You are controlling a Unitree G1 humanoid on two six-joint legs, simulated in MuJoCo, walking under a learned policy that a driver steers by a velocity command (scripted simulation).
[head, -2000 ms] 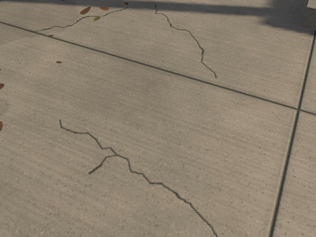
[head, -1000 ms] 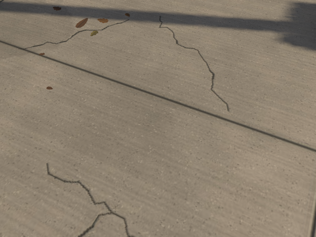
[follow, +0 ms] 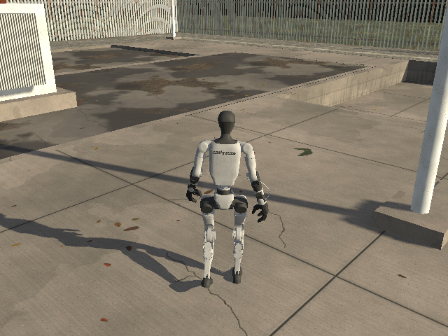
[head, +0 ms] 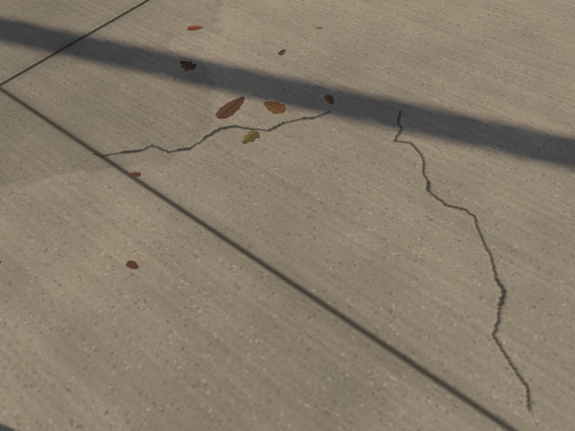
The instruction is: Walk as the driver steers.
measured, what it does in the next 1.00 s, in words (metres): walks ahead, turning left: left foot, then right foot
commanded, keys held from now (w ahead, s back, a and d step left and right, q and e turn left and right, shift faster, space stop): w+q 0.42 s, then q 0.42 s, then e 0.16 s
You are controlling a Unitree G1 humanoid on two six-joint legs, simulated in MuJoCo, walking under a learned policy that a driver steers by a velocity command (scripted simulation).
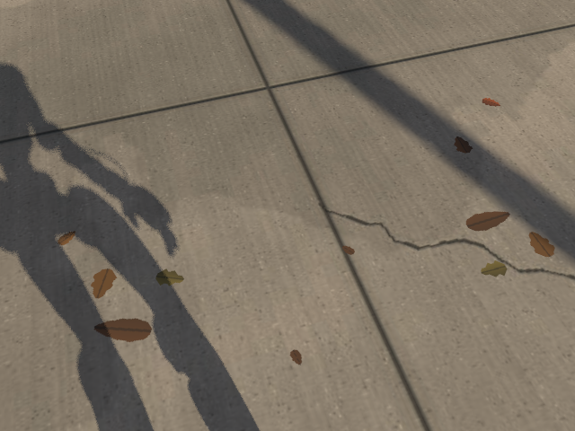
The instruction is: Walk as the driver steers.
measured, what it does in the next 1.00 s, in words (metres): steps on the spot, turning right: left foot, then right foot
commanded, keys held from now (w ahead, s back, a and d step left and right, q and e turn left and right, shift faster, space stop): e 1.00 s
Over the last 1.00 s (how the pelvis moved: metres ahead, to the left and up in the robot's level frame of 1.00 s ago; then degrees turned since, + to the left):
0.40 0.09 0.00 32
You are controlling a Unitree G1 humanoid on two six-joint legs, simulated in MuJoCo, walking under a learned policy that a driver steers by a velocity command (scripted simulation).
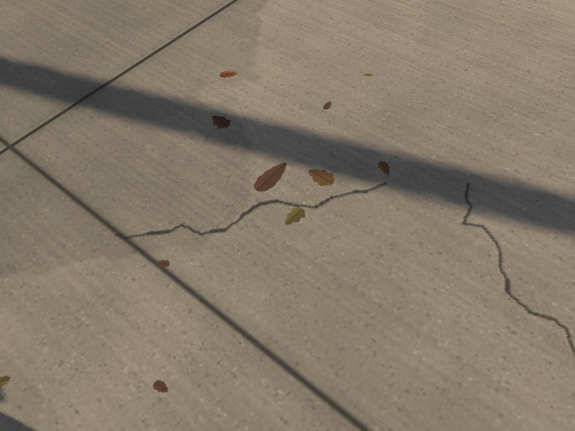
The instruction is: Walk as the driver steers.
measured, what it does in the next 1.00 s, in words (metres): steps on the spot: left foot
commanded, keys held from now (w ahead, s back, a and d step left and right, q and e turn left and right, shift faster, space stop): e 0.10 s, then no key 0.48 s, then w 0.18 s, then no key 0.24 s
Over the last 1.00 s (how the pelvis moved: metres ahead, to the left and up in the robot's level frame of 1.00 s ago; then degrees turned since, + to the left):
-0.03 0.00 0.01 -33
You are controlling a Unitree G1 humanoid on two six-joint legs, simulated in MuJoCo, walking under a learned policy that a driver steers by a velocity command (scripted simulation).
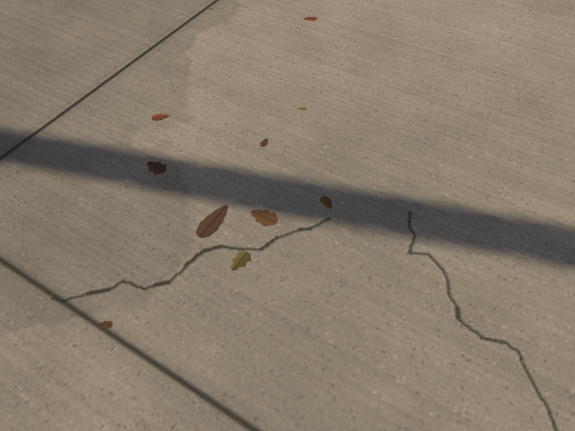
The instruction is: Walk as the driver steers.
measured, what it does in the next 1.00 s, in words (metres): walks ahead: left foot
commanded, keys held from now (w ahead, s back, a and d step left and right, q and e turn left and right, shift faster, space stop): no key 0.36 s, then w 0.64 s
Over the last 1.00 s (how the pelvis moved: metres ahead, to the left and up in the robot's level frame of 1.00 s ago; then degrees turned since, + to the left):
0.08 -0.01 0.01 -10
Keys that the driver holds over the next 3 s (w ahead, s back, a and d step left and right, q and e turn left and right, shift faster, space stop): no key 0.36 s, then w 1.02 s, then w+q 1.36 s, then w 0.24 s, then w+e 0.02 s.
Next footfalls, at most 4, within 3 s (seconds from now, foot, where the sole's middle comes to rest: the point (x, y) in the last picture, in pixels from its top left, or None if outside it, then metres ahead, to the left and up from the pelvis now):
0.14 left None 0.16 0.11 -0.78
1.14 right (342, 425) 0.50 -0.05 -0.78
1.72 left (267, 313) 0.79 0.14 -0.78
2.26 right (288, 208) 1.15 0.09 -0.78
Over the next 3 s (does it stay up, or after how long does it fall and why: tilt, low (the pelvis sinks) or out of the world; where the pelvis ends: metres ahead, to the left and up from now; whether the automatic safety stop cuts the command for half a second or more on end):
stays up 1.22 0.35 0.00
